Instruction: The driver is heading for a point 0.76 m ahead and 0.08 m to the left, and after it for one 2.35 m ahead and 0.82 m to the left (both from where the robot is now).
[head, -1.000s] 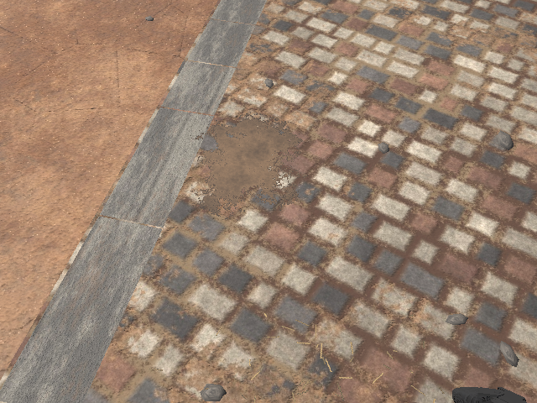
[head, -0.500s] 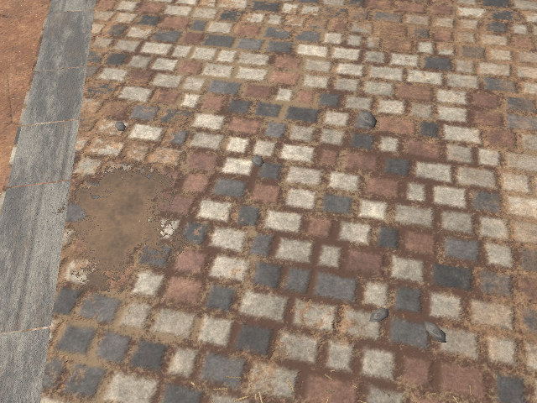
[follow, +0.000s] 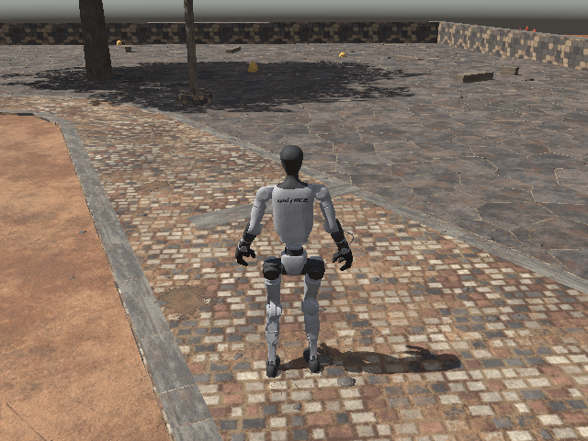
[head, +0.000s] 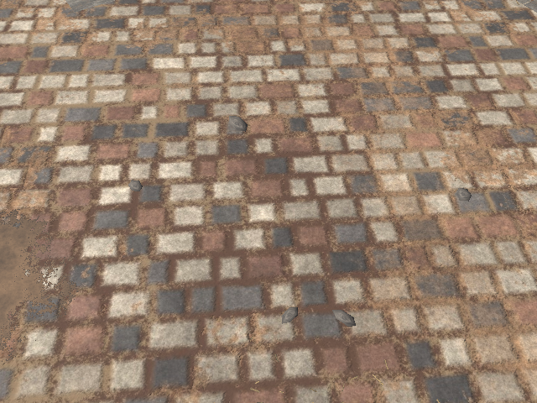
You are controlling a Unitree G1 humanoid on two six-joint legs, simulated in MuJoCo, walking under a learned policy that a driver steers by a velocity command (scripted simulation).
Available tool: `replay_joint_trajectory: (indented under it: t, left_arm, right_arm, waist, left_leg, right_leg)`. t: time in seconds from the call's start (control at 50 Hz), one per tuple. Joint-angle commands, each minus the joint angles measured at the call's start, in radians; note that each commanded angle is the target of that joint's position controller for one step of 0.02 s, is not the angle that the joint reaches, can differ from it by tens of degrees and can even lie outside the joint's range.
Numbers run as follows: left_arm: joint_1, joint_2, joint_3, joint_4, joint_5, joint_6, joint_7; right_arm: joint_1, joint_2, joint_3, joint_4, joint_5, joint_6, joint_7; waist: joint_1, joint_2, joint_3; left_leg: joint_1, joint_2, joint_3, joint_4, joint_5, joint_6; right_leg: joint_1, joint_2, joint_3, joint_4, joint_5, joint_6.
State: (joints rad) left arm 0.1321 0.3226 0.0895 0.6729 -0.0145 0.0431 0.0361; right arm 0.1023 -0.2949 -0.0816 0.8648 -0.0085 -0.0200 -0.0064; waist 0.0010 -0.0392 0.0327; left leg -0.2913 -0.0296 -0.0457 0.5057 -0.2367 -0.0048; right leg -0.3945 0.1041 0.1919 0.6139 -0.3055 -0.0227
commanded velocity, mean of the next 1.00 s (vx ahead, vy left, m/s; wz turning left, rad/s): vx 0.04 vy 0.00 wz -0.13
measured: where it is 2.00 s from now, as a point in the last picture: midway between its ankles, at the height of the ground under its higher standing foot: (282, 383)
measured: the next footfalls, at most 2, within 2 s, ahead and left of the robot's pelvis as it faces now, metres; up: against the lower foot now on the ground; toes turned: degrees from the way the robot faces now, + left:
right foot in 0.32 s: +0.04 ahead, -0.14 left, +0.00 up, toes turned -3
right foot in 1.64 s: +0.42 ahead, -0.16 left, +0.00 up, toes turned -7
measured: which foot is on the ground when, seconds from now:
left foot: down 0.00-1.00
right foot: up 0.00-0.30, down 0.32-1.00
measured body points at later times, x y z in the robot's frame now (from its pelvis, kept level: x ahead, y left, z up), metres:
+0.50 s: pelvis +0.02 -0.03 +0.00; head +0.03 -0.04 +0.45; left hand +0.20 +0.20 -0.09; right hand +0.09 -0.31 -0.13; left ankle +0.01 +0.12 -0.73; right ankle +0.00 -0.14 -0.73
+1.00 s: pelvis +0.02 -0.03 +0.00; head +0.03 -0.04 +0.45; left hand +0.14 +0.22 -0.13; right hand +0.05 -0.31 -0.14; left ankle +0.01 +0.12 -0.73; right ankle +0.00 -0.14 -0.73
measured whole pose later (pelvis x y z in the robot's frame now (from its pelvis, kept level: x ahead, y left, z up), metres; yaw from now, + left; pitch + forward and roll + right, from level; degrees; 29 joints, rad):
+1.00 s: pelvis +0.02 -0.03 +0.00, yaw -5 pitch -2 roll +0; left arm 0.19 0.25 0.04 0.93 0.00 0.01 0.02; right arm 0.20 -0.27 -0.03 1.03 0.00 0.01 -0.04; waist -0.02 0.00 0.03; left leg -0.16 0.07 0.01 0.50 -0.31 -0.06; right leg -0.19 0.03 0.03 0.52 -0.30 -0.02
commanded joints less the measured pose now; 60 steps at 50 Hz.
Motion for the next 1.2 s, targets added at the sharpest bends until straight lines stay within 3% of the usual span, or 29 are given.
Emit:
replay_joint_trajectory:
  t: [0.02, 0.04, 0.06, 0.08, 0.1, 0.14, 0.18, 0.22, 0.26, 0.3, 0.32, 0.34, 0.36, 0.38, 0.4, 0.44, 0.54, 0.66, 0.94, 0.98, 1.02, 1.06, 1.08, 1.12, 1.14, 1.16, 1.18, 1.2]
  left_arm:
    - [0.038, 0.165, 0.044, -0.088, 0.012, -0.026, 0.000]
    - [0.060, 0.188, 0.058, -0.060, 0.004, -0.024, -0.004]
    - [0.085, 0.163, 0.056, -0.033, 0.005, -0.014, 0.001]
    - [0.085, 0.139, 0.049, -0.028, 0.011, -0.006, 0.004]
    - [0.080, 0.108, 0.039, -0.029, 0.008, -0.003, 0.002]
    - [0.040, 0.068, 0.019, -0.047, 0.000, -0.009, -0.005]
    - [-0.015, 0.047, 0.001, -0.063, 0.001, -0.021, -0.015]
    - [-0.056, 0.020, -0.015, -0.071, 0.009, -0.033, -0.019]
    - [-0.023, 0.032, -0.012, -0.051, 0.009, -0.041, -0.017]
    - [0.069, 0.047, -0.004, -0.009, 0.012, -0.039, -0.015]
    - [0.094, 0.084, 0.001, -0.010, 0.015, -0.033, -0.006]
    - [0.123, 0.156, 0.011, -0.016, 0.022, -0.024, 0.005]
    - [0.063, 0.112, -0.005, -0.004, 0.030, -0.020, -0.004]
    - [0.007, 0.061, -0.015, -0.024, 0.029, -0.027, -0.018]
    - [0.006, 0.048, -0.018, -0.015, 0.037, -0.032, -0.024]
    - [0.018, 0.067, -0.016, 0.000, 0.033, -0.044, -0.030]
    - [0.037, 0.050, -0.022, 0.036, 0.023, -0.051, -0.026]
    - [0.021, 0.047, -0.021, 0.077, 0.021, -0.050, -0.028]
    - [0.033, 0.042, -0.028, 0.203, 0.020, -0.046, -0.014]
    - [0.057, 0.060, -0.021, 0.226, 0.010, -0.039, -0.008]
    - [0.086, 0.093, -0.010, 0.234, 0.003, -0.039, -0.008]
    - [0.140, 0.128, 0.001, 0.252, -0.002, -0.059, -0.011]
    - [0.137, 0.129, 0.003, 0.252, -0.004, -0.071, -0.012]
    - [0.066, 0.104, -0.003, 0.231, -0.011, -0.087, -0.014]
    - [-0.012, 0.092, -0.006, 0.209, -0.021, -0.084, -0.016]
    - [-0.062, 0.067, -0.013, 0.191, -0.019, -0.082, -0.017]
    - [-0.076, -0.005, -0.033, 0.176, -0.003, -0.088, -0.023]
    - [-0.107, -0.011, -0.033, 0.120, -0.011, -0.106, -0.018]
  right_arm:
    - [0.016, -0.197, -0.039, -0.072, -0.040, -0.009, -0.007]
    - [-0.036, -0.149, -0.026, -0.088, -0.028, -0.009, -0.013]
    - [-0.067, -0.131, -0.021, -0.096, -0.011, -0.007, -0.015]
    - [-0.064, -0.119, -0.015, -0.095, 0.006, -0.007, -0.017]
    - [-0.046, -0.117, -0.010, -0.089, 0.010, -0.003, -0.019]
    - [0.030, -0.114, -0.009, -0.064, 0.012, 0.003, -0.024]
    - [0.075, -0.141, -0.014, -0.049, 0.019, 0.003, -0.027]
    - [0.055, -0.147, -0.010, -0.051, 0.010, 0.001, -0.024]
    - [0.068, -0.165, -0.011, -0.040, 0.012, -0.001, -0.014]
    - [0.073, -0.135, 0.004, -0.029, 0.028, -0.008, -0.004]
    - [0.092, -0.100, 0.019, -0.025, 0.016, -0.020, 0.005]
    - [0.111, -0.056, 0.035, -0.042, -0.023, -0.034, 0.017]
    - [0.130, -0.024, 0.044, -0.039, -0.015, -0.036, 0.015]
    - [0.080, -0.077, 0.038, -0.036, -0.014, -0.029, 0.008]
    - [0.056, -0.105, 0.031, -0.033, -0.010, -0.023, 0.005]
    - [0.077, -0.120, 0.027, -0.017, -0.006, -0.007, -0.008]
    - [0.093, -0.103, 0.032, 0.019, 0.001, 0.000, -0.013]
    - [0.081, -0.105, 0.029, 0.054, 0.003, 0.016, -0.022]
    - [0.094, -0.100, 0.029, 0.130, 0.004, 0.017, -0.035]
    - [0.116, -0.087, 0.030, 0.146, 0.012, 0.018, -0.036]
    - [0.088, -0.066, 0.034, 0.127, 0.019, 0.011, -0.037]
    - [0.064, -0.039, 0.040, 0.100, 0.028, -0.015, -0.029]
    - [0.069, -0.042, 0.038, 0.095, 0.035, -0.030, -0.022]
    - [0.123, -0.040, 0.036, 0.108, 0.044, -0.057, -0.004]
    - [0.204, -0.034, 0.034, 0.142, 0.043, -0.067, 0.004]
    - [0.300, -0.043, 0.025, 0.192, 0.031, -0.070, 0.007]
    - [0.416, -0.097, 0.009, 0.226, 0.015, -0.070, 0.005]
    - [0.483, -0.224, -0.016, 0.228, 0.011, -0.079, 0.021]
  waist:
    - [0.011, 0.258, -0.103]
    - [0.032, 0.192, -0.092]
    - [0.044, 0.162, -0.073]
    - [0.031, 0.164, -0.058]
    - [0.023, 0.164, -0.052]
    - [-0.016, 0.188, -0.066]
    - [-0.058, 0.236, -0.054]
    - [-0.065, 0.227, -0.019]
    - [-0.051, 0.212, -0.032]
    - [0.004, 0.184, -0.064]
    - [0.007, 0.142, -0.109]
    - [-0.026, -0.030, -0.171]
    - [-0.064, -0.142, -0.173]
    - [-0.038, -0.091, -0.123]
    - [-0.024, -0.082, -0.090]
    - [-0.024, -0.073, -0.045]
    - [-0.023, -0.019, -0.069]
    - [-0.027, 0.020, -0.062]
    - [-0.024, 0.028, -0.024]
    - [-0.016, 0.003, -0.027]
    - [0.011, -0.057, 0.048]
    - [0.029, -0.157, 0.097]
    - [0.022, -0.170, 0.114]
    - [-0.026, -0.153, 0.108]
    - [-0.082, -0.122, 0.094]
    - [-0.121, -0.060, 0.077]
    - [-0.143, 0.135, 0.015]
    - [-0.145, 0.372, 0.022]
  left_leg:
    - [0.144, 0.457, -0.466, -0.231, 0.350, 0.307]
    - [0.124, 0.391, -0.352, -0.209, 0.340, 0.267]
    - [0.123, 0.321, -0.262, -0.194, 0.302, 0.219]
    - [0.138, 0.300, -0.229, -0.189, 0.304, 0.207]
    - [0.133, 0.279, -0.189, -0.190, 0.333, 0.210]
    - [0.191, 0.245, -0.158, -0.240, 0.051, 0.204]
    - [0.216, 0.251, -0.183, -0.291, -0.158, 0.201]
    - [0.157, 0.245, -0.145, -0.281, -0.057, 0.197]
    - [0.135, 0.247, -0.116, -0.222, 0.145, 0.197]
    - [0.083, 0.223, -0.082, -0.150, 0.279, 0.151]
    - [0.027, 0.202, -0.064, -0.115, 0.261, 0.086]
    - [-0.044, 0.131, 0.011, 0.005, 0.077, 0.017]
    - [0.005, 0.102, 0.044, -0.048, -0.060, -0.021]
    - [0.050, 0.095, 0.051, -0.054, -0.002, -0.045]
    - [0.046, 0.087, 0.064, -0.045, 0.041, -0.049]
    - [0.057, 0.090, 0.061, -0.042, 0.101, -0.051]
    - [0.105, 0.100, 0.057, -0.049, 0.175, -0.051]
    - [0.144, 0.102, 0.059, -0.068, 0.170, -0.054]
    - [0.126, 0.095, 0.070, -0.092, 0.112, -0.048]
    - [0.092, 0.052, 0.118, -0.042, -0.114, -0.036]
    - [-0.023, 0.025, 0.141, 0.062, -0.270, -0.013]
    - [-0.112, 0.028, 0.120, 0.213, -0.255, 0.017]
    - [-0.126, 0.053, 0.080, 0.259, -0.260, 0.043]
    - [-0.077, 0.079, 0.056, 0.188, -0.283, 0.095]
    - [0.084, 0.069, 0.080, 0.029, -0.193, 0.116]
    - [0.246, 0.047, 0.077, -0.066, -0.076, 0.109]
    - [0.392, 0.199, -0.155, -0.176, -0.154, 0.129]
    - [0.435, 0.415, -0.591, -0.351, -0.292, 0.257]
  right_leg:
    - [-0.198, -0.019, -0.003, 0.450, -0.327, 0.029]
    - [-0.184, -0.025, -0.004, 0.528, -0.258, 0.039]
    - [-0.182, -0.029, -0.017, 0.561, -0.207, 0.058]
    - [-0.206, -0.028, -0.016, 0.589, -0.162, 0.074]
    - [-0.192, -0.025, -0.028, 0.589, -0.142, 0.086]
    - [-0.200, -0.052, -0.086, 0.450, -0.081, 0.091]
    - [-0.173, -0.084, -0.138, 0.291, -0.083, 0.091]
    - [-0.050, -0.108, -0.174, 0.106, -0.107, 0.084]
    - [0.085, -0.091, -0.206, -0.065, -0.043, 0.074]
    - [0.288, -0.081, -0.208, -0.307, 0.173, 0.038]
    - [0.421, -0.157, -0.114, -0.303, 0.315, 0.015]
    - [0.518, -0.307, 0.034, -0.220, 0.631, -0.036]
    - [0.390, -0.338, 0.048, -0.212, 0.516, -0.130]
    - [0.320, -0.274, 0.021, -0.228, 0.343, -0.120]
    - [0.294, -0.228, -0.011, -0.230, 0.269, -0.088]
    - [0.251, -0.198, -0.033, -0.220, 0.312, -0.060]
    - [0.271, -0.183, -0.056, -0.176, 0.472, -0.050]
    - [0.250, -0.171, -0.068, -0.182, 0.441, -0.047]
    - [0.220, -0.138, -0.108, -0.198, 0.277, -0.024]
    - [0.214, -0.124, -0.104, -0.219, -0.050, -0.046]
    - [0.152, -0.190, 0.010, -0.308, -0.438, -0.102]
    - [0.135, -0.328, 0.229, -0.423, -0.581, -0.186]
    - [0.112, -0.370, 0.290, -0.444, -0.565, -0.211]
    - [0.094, -0.372, 0.254, -0.417, -0.460, -0.195]
    - [0.015, -0.320, 0.155, -0.376, -0.386, -0.155]
    - [-0.071, -0.236, 0.037, -0.265, -0.272, -0.108]
    - [-0.179, -0.129, -0.127, 0.047, -0.159, -0.037]
    - [-0.364, -0.035, -0.203, 0.283, -0.259, -0.001]
Keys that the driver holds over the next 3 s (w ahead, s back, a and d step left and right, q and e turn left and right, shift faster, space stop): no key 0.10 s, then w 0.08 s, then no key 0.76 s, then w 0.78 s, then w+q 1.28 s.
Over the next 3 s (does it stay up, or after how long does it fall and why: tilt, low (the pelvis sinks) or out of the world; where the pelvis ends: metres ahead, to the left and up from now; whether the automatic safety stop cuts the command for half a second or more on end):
stays up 1.01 0.06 0.01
